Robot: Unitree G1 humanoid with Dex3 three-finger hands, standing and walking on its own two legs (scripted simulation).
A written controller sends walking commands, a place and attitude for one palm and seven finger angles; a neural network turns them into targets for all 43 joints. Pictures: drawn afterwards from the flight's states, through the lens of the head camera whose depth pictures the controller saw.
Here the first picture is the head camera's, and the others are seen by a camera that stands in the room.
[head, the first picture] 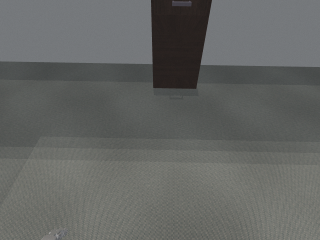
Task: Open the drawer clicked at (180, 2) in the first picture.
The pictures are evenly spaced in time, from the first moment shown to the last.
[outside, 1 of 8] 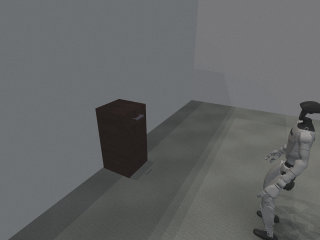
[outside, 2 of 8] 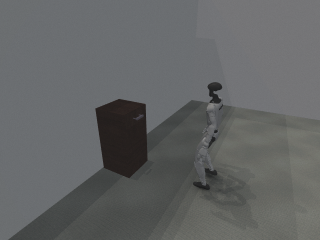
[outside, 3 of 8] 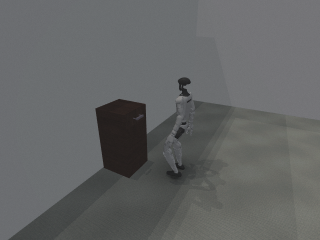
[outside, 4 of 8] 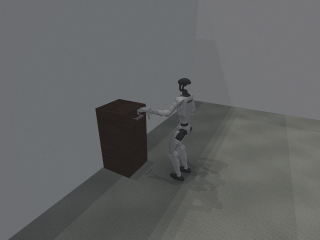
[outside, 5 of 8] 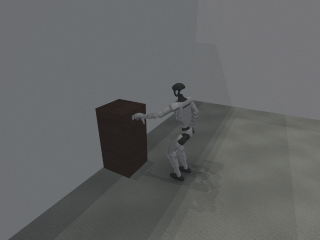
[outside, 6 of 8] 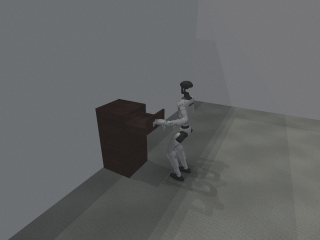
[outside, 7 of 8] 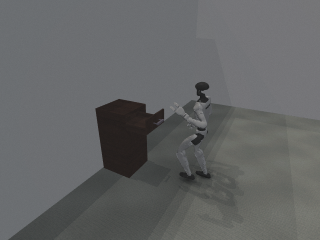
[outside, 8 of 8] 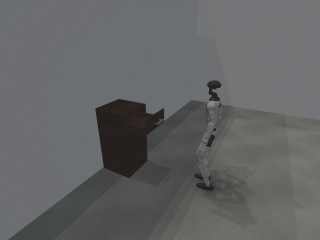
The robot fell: no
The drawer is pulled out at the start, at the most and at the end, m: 0.00 0.30 0.29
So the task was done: yes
